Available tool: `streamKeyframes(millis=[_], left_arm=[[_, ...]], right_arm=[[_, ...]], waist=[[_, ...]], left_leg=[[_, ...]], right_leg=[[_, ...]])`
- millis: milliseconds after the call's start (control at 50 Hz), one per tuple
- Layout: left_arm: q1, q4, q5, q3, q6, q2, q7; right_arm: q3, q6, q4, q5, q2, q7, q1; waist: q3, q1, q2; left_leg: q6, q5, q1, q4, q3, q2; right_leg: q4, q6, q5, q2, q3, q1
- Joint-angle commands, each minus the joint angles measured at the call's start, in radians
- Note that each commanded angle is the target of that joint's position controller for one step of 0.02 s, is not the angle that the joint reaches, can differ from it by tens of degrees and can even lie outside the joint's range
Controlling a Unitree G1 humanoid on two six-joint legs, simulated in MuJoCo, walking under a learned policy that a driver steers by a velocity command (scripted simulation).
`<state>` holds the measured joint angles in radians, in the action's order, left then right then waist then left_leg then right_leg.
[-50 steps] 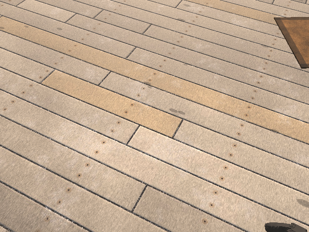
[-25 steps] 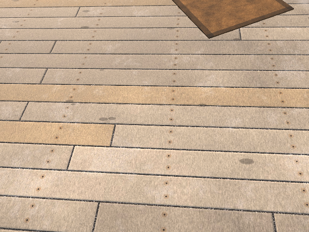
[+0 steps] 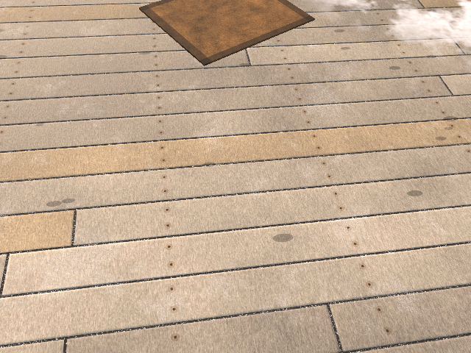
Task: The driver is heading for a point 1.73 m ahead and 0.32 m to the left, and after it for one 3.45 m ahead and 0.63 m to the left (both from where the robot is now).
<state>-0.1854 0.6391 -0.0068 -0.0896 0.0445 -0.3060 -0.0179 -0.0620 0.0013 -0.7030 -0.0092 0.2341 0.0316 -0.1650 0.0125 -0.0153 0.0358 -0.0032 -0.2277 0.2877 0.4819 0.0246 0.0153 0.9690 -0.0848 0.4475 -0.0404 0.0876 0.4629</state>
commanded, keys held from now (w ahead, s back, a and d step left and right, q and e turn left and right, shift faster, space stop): no key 0.30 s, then w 0.70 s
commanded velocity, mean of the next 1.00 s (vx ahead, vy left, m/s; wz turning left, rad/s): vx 0.24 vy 0.00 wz -0.05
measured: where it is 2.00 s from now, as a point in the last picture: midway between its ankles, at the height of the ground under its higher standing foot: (234, 244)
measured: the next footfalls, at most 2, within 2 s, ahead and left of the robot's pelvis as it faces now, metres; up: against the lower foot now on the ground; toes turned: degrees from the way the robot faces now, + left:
right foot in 0.10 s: +0.02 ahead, -0.14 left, +0.00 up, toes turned +2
right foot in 1.04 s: +0.43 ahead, -0.14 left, +0.00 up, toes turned -2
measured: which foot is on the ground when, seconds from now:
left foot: down 0.00-1.00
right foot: up 0.00-0.08, down 0.10-0.54, up 0.56-1.00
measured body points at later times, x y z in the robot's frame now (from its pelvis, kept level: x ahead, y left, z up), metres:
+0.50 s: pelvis +0.02 -0.02 -0.01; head +0.01 -0.01 +0.44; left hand +0.12 +0.24 -0.13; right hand +0.11 -0.29 -0.12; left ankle +0.02 +0.09 -0.73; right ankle -0.02 -0.15 -0.74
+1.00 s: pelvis +0.22 -0.02 -0.02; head +0.27 -0.01 +0.43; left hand +0.49 +0.18 -0.08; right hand +0.17 -0.29 -0.14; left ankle +0.03 +0.09 -0.74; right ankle +0.40 -0.14 -0.72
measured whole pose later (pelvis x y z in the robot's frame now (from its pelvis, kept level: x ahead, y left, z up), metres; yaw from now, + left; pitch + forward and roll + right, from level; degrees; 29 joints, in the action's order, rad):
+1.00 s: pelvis +0.22 -0.02 -0.02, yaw +0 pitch +3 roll +0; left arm 0.01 0.61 -0.03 -0.03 -0.08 -0.23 0.06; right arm -0.04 -0.05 -0.86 0.02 0.26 0.01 -0.48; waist 0.04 -0.11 0.03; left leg 0.01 -0.42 -0.15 0.22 -0.02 0.00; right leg 0.53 0.05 0.01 0.02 -0.03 0.59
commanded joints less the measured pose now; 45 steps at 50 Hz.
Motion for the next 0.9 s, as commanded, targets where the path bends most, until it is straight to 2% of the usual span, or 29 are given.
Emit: streamKeyframes(millis=[20,60,80,100,120,140,160,180,220,300,340,380,400,420,460,480,500,520,540,560,580,600,620,660,700,720,780,840,900], left_arm=[[0.052,-0.086,-0.003,0.014,-0.019,-0.004,0.007],[0.0,-0.06,-0.006,0.005,-0.021,-0.02,0.01],[-0.011,-0.053,0.002,0.005,-0.022,-0.022,0.011],[-0.02,-0.066,0.016,0.003,-0.023,-0.052,0.005],[-0.037,-0.078,0.028,-0.009,-0.02,-0.127,-0.005],[0.009,-0.052,0.037,0.004,-0.025,-0.077,0.006],[0.052,-0.079,0.035,0.017,-0.033,-0.015,0.017],[0.041,-0.068,0.042,0.021,-0.039,-0.002,0.018],[0.023,-0.059,0.032,0.016,-0.052,-0.029,0.016],[-0.003,-0.05,0.027,0.026,-0.058,0.001,0.007],[-0.032,-0.043,0.022,0.017,-0.051,-0.023,0.001],[-0.091,-0.034,0.009,-0.002,-0.045,-0.087,-0.002],[-0.111,-0.026,0.002,-0.006,-0.049,-0.103,-0.004],[-0.121,-0.017,-0.003,-0.006,-0.056,-0.103,-0.005],[-0.108,-0.012,-0.011,-0.003,-0.07,-0.089,-0.004],[-0.076,-0.018,-0.018,-0.002,-0.071,-0.083,0.0],[-0.022,-0.028,-0.026,0.0,-0.068,-0.078,0.005],[0.001,-0.029,-0.024,0.002,-0.064,-0.065,0.006],[0.018,-0.034,-0.015,0.013,-0.067,-0.028,0.006],[0.042,-0.064,-0.005,0.034,-0.078,0.047,0.008],[0.058,-0.108,-0.028,0.022,-0.097,0.004,0.001],[0.033,-0.091,-0.044,0.007,-0.113,-0.048,0.003],[0.012,-0.071,-0.043,0.005,-0.122,-0.052,0.011],[0.015,-0.051,-0.014,0.002,-0.13,-0.042,0.018],[0.009,-0.039,-0.008,0.003,-0.126,-0.028,0.03],[0.015,-0.037,-0.005,0.005,-0.124,-0.022,0.035],[0.108,-0.061,-0.005,0.019,-0.123,0.006,0.036],[0.213,-0.084,-0.013,0.034,-0.133,0.027,0.052],[0.282,-0.104,-0.023,0.036,-0.141,0.015,0.071]], right_arm=[[-0.03,-0.001,0.061,0.003,0.153,-0.002,0.03],[-0.025,0.002,0.057,0.016,0.154,-0.005,0.027],[-0.017,-0.003,0.044,0.022,0.134,-0.007,-0.006],[-0.009,-0.016,0.034,0.013,0.117,-0.013,-0.039],[0.002,-0.032,0.042,-0.019,0.09,-0.023,-0.063],[0.01,-0.038,0.046,-0.018,0.056,-0.02,-0.053],[0.001,-0.036,0.039,-0.021,0.108,-0.015,-0.001],[-0.004,-0.033,0.035,-0.017,0.113,-0.014,0.027],[-0.005,-0.022,0.024,-0.013,0.103,-0.006,0.006],[-0.005,-0.026,-0.009,-0.006,0.085,-0.003,-0.027],[-0.006,-0.026,-0.028,0.001,0.078,-0.001,-0.043],[-0.012,-0.036,-0.012,0.013,0.088,-0.001,-0.012],[-0.015,-0.046,0.001,0.021,0.095,-0.005,0.011],[-0.017,-0.057,0.008,0.028,0.097,-0.011,0.021],[-0.017,-0.076,0.008,0.038,0.092,-0.028,0.005],[-0.015,-0.084,-0.001,0.04,0.085,-0.037,-0.018],[-0.016,-0.092,-0.031,0.038,0.078,-0.045,-0.08],[-0.023,-0.096,-0.072,0.029,0.082,-0.05,-0.163],[-0.031,-0.096,-0.105,0.021,0.1,-0.05,-0.251],[-0.048,-0.1,-0.114,0.017,0.183,-0.043,-0.356],[-0.065,-0.107,-0.105,0.01,0.267,-0.052,-0.399],[-0.043,-0.112,-0.08,0.006,0.204,-0.047,-0.329],[-0.031,-0.111,-0.063,0.009,0.167,-0.041,-0.282],[-0.02,-0.105,-0.046,0.01,0.158,-0.042,-0.223],[-0.009,-0.099,-0.047,0.003,0.134,-0.039,-0.225],[-0.005,-0.099,-0.055,0.006,0.124,-0.039,-0.25],[-0.004,-0.088,-0.072,0.009,0.141,-0.028,-0.268],[-0.007,-0.079,-0.088,0.014,0.166,-0.019,-0.298],[-0.011,-0.074,-0.106,0.025,0.183,-0.019,-0.322]], waist=[[-0.107,-0.016,-0.256],[-0.097,0.011,-0.236],[-0.082,0.017,-0.214],[-0.102,0.011,-0.164],[-0.14,-0.027,0.015],[-0.132,-0.053,0.185],[-0.078,-0.019,0.115],[-0.055,-0.004,0.08],[0.0,-0.003,0.069],[0.009,-0.001,0.035],[-0.006,0.016,0.049],[0.055,0.051,0.122],[0.089,0.06,0.142],[0.109,0.059,0.151],[0.107,0.042,0.151],[0.097,0.02,0.128],[0.074,-0.022,0.102],[0.035,-0.06,0.073],[0.005,-0.091,0.03],[-0.021,-0.112,-0.178],[-0.003,-0.117,-0.368],[0.049,-0.082,-0.238],[0.076,-0.055,-0.174],[0.077,-0.029,-0.102],[0.064,-0.021,-0.116],[0.055,-0.028,-0.11],[0.068,-0.05,-0.104],[0.088,-0.083,-0.121],[0.12,-0.093,-0.116]], left_leg=[[0.214,0.332,-0.117,-0.098,0.156,0.177],[0.2,0.286,-0.085,-0.07,0.165,0.179],[0.164,0.25,-0.051,-0.067,0.162,0.165],[0.099,0.171,0.019,-0.05,0.154,0.151],[0.032,0.025,0.089,0.052,0.071,0.076],[-0.018,-0.084,-0.002,-0.002,0.015,0.047],[-0.045,-0.024,-0.042,0.01,0.009,0.042],[-0.046,0.006,-0.038,0.014,0.001,0.031],[-0.041,0.026,-0.039,0.01,0.007,0.034],[-0.038,0.042,-0.046,-0.002,0.011,0.038],[-0.037,-0.094,-0.017,0.06,-0.047,-0.008],[-0.024,-0.205,0.127,0.195,-0.089,-0.038],[-0.006,-0.218,0.184,0.252,-0.069,-0.02],[0.016,-0.234,0.222,0.298,-0.042,0.004],[0.06,-0.292,0.253,0.3,-0.019,0.037],[0.079,-0.274,0.183,0.219,-0.032,0.033],[0.09,-0.164,0.025,0.102,-0.064,0.009],[0.081,-0.031,-0.144,0.04,-0.09,-0.028],[0.078,-0.028,-0.267,0.023,-0.039,-0.007],[0.15,-0.218,-0.38,-0.137,0.274,0.189],[0.301,-0.378,-0.408,-0.301,0.682,0.372],[0.32,-0.456,-0.382,-0.311,0.692,0.389],[0.286,-0.449,-0.368,-0.301,0.589,0.348],[0.225,-0.265,-0.327,-0.316,0.421,0.278],[0.204,-0.076,-0.28,-0.341,0.284,0.219],[0.199,0.048,-0.297,-0.337,0.224,0.203],[0.193,0.225,-0.278,-0.347,0.118,0.172],[0.183,0.242,-0.246,-0.36,0.061,0.163],[0.19,0.247,-0.277,-0.354,0.063,0.2]], right_leg=[[-0.248,-0.006,0.005,0.025,-0.081,-0.094],[-0.49,0.02,-0.178,0.013,-0.105,-0.215],[-0.617,0.043,-0.278,0.014,-0.09,-0.289],[-0.619,0.074,-0.383,0.078,-0.003,-0.401],[-0.556,0.122,-0.609,0.217,0.127,-0.474],[-0.571,0.194,-0.406,0.238,0.143,-0.281],[-0.594,0.182,-0.236,0.177,0.115,-0.225],[-0.599,0.154,-0.162,0.149,0.092,-0.207],[-0.607,0.135,-0.127,0.134,0.084,-0.165],[-0.593,0.128,-0.145,0.116,0.068,-0.168],[-0.626,0.154,0.105,0.116,0.092,-0.183],[-0.723,0.235,0.355,0.215,0.253,-0.192],[-0.757,0.274,0.389,0.269,0.334,-0.192],[-0.77,0.298,0.369,0.305,0.383,-0.195],[-0.76,0.309,0.281,0.327,0.382,-0.237],[-0.745,0.293,0.225,0.305,0.331,-0.215],[-0.716,0.267,0.159,0.257,0.25,-0.142],[-0.656,0.238,0.115,0.207,0.182,-0.072],[-0.536,0.201,0.05,0.155,0.111,-0.002],[-0.208,0.118,0.007,0.033,-0.041,0.149],[0.044,0.092,0.141,-0.026,-0.043,0.346],[0.195,0.107,0.109,0.043,0.023,0.426],[0.236,0.123,0.0,0.078,0.02,0.462],[0.188,0.129,-0.164,0.129,-0.001,0.44],[0.144,0.111,-0.261,0.141,-0.035,0.371],[0.12,0.103,-0.292,0.141,-0.053,0.372],[-0.069,0.075,-0.394,0.133,-0.084,0.345],[-0.264,0.066,-0.504,0.108,-0.115,0.257],[-0.371,0.084,-0.516,0.09,-0.118,0.221]])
